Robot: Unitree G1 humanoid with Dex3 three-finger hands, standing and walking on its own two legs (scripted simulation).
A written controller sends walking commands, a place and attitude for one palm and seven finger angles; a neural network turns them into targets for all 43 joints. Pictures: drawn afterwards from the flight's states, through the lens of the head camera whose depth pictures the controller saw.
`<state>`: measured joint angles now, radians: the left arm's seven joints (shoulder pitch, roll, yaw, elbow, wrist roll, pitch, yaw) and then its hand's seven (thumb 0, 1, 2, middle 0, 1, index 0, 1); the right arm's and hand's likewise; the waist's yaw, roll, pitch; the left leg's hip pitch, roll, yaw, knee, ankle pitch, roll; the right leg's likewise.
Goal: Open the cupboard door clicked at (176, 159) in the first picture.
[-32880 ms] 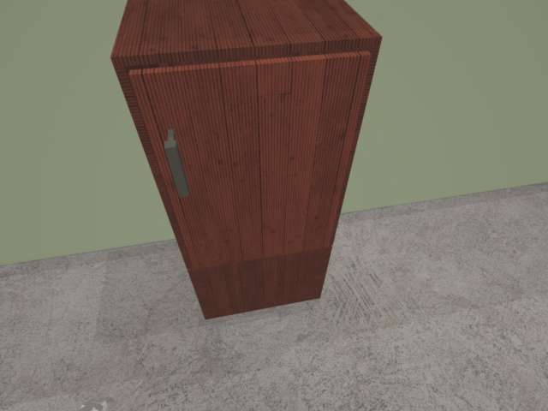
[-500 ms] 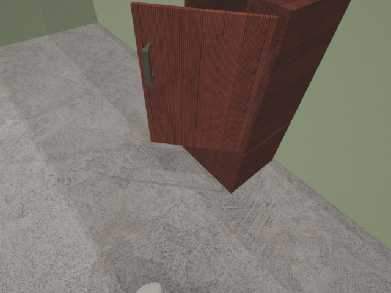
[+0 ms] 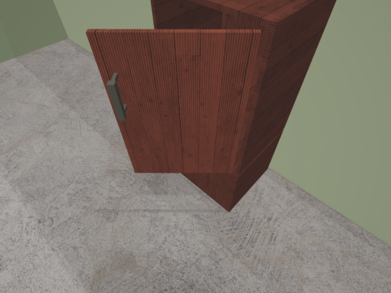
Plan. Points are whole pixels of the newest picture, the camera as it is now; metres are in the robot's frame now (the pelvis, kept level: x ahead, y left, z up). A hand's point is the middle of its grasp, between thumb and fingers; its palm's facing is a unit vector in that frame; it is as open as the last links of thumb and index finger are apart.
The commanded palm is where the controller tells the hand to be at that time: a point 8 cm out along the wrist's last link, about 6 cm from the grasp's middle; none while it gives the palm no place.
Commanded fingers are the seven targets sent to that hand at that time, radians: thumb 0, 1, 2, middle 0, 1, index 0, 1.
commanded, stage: come to a stop and stand still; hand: left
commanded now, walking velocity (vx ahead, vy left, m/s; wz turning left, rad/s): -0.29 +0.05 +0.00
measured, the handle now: (118, 97) +0.60 +0.24 +0.05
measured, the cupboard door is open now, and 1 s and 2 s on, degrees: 43 43 43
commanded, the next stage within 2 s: look again from close up in 1.30 s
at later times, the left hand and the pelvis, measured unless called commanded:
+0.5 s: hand out of the picture +0.00 +0.20 -0.18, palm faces +0.10 -0.97 -0.21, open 7.4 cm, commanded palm none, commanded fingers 0.00 0.90 0.90 -0.20 -0.30 -0.20 -0.30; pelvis -0.02 +0.01 +0.00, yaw +1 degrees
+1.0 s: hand out of the picture -0.05 +0.18 -0.16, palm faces +0.05 -0.97 -0.23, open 7.4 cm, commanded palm none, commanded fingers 0.00 0.90 0.90 -0.20 -0.30 -0.20 -0.30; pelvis -0.07 +0.00 +0.00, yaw +2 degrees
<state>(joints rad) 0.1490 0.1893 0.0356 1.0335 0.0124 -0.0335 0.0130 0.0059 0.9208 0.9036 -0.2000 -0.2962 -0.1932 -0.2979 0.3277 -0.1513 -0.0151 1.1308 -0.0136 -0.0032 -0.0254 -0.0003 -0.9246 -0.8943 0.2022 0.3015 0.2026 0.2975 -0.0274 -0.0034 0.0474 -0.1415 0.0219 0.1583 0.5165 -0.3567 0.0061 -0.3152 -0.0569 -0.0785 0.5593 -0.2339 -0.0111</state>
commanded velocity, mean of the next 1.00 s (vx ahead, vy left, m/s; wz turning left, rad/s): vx -0.03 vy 0.02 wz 0.00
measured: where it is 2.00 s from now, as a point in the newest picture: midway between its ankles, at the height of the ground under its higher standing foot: outside the picture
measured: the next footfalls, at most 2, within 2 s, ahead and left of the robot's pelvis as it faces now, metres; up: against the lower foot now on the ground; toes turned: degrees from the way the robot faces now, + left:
none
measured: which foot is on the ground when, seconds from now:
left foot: down 0.00-1.00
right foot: down 0.00-1.00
